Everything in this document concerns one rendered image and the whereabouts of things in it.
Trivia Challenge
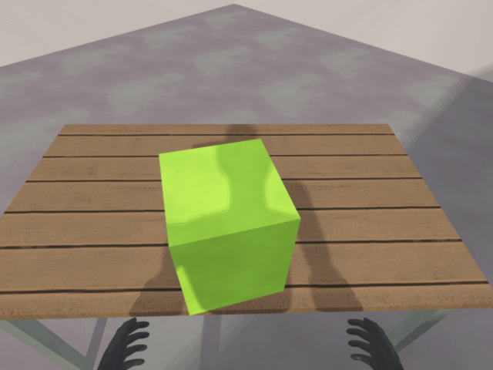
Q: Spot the right robot hand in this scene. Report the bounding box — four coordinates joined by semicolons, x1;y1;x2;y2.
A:
347;318;404;370

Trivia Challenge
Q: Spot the carton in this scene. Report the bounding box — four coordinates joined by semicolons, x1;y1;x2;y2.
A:
159;139;300;315

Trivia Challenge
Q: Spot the left robot hand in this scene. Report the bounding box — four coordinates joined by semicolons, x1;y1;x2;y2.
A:
97;318;149;370

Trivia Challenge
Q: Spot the table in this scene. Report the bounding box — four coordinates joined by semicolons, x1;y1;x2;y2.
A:
0;124;493;370

